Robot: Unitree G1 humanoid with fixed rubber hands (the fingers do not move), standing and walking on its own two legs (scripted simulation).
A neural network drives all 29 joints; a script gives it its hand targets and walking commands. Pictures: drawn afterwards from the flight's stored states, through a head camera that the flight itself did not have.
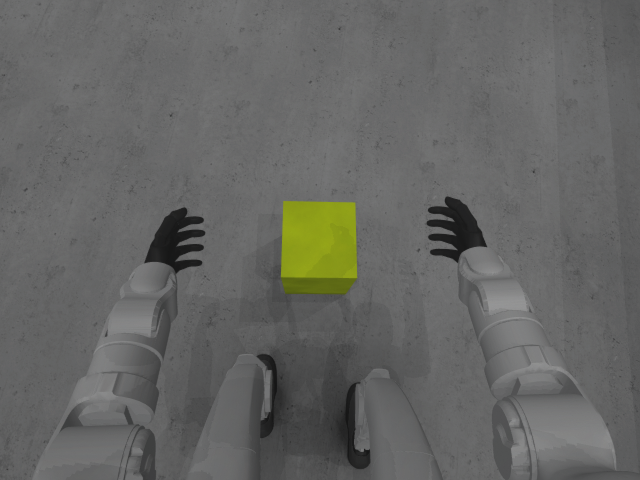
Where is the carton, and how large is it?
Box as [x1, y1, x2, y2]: [281, 201, 356, 293]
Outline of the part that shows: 283,201 281,279 285,293 345,293 356,278 354,202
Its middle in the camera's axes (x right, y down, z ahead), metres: -0.01 +0.02 +1.02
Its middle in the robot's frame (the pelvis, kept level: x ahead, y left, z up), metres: +0.51 +0.00 -0.58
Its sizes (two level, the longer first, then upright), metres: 0.186 0.174 0.246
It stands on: the floor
